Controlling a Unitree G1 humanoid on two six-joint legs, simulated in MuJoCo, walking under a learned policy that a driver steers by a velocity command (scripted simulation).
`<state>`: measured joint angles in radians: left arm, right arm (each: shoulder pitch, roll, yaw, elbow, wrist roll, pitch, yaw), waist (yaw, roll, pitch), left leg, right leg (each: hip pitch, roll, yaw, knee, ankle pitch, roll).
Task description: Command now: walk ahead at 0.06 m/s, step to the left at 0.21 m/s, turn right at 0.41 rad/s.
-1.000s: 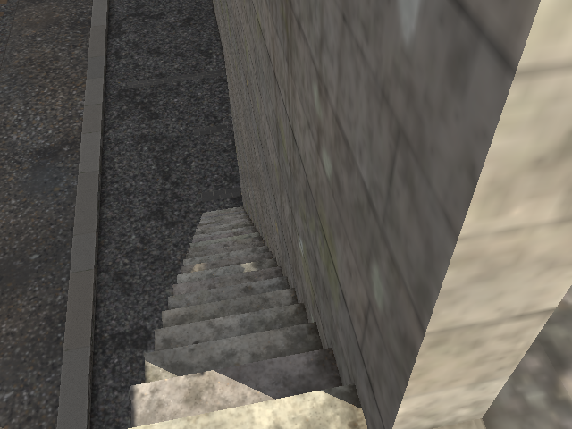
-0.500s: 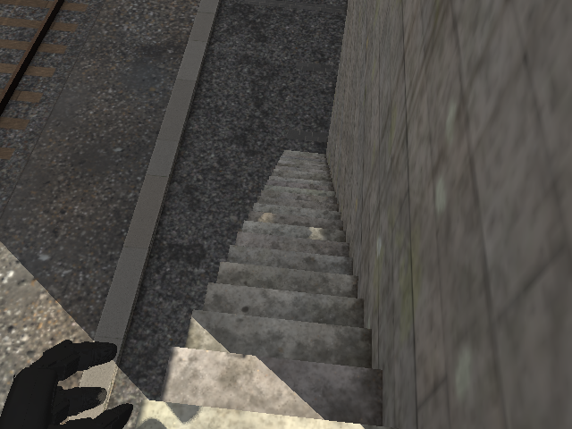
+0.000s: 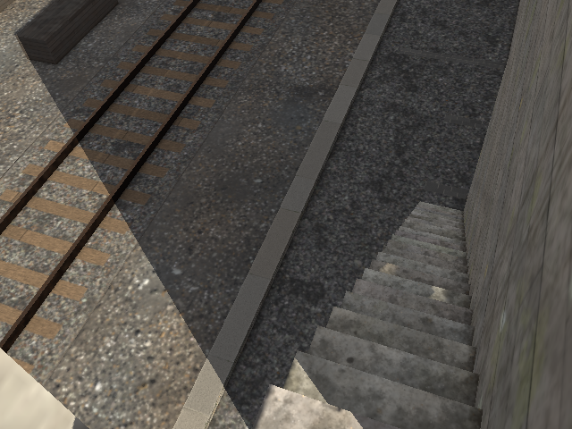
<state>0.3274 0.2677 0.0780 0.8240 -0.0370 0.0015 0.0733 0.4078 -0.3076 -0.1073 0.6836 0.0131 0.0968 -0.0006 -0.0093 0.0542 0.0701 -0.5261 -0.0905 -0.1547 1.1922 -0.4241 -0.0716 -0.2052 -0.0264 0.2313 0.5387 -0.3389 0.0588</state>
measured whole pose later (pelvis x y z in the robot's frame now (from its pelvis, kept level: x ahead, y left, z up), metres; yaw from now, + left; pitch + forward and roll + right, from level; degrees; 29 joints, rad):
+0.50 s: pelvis +0.00 +0.06 -0.01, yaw -27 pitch +1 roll +3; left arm 0.34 0.28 0.04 0.60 -0.02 0.03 0.00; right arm 0.10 -0.29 -0.04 0.64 0.00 -0.01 -0.01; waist 0.03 0.02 0.02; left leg -0.30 0.14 0.20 0.67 -0.36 -0.01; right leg -0.29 -0.06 -0.07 0.67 -0.43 -0.03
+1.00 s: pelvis +0.09 +0.09 -0.06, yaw -29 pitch +1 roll +3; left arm 0.18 0.27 0.02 0.56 0.01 0.02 0.07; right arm 0.29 -0.32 -0.08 0.64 0.02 0.03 -0.02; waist -0.05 -0.03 0.04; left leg -0.47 -0.12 -0.06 0.97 -0.53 0.03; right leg -0.57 -0.08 0.08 1.44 -0.55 0.03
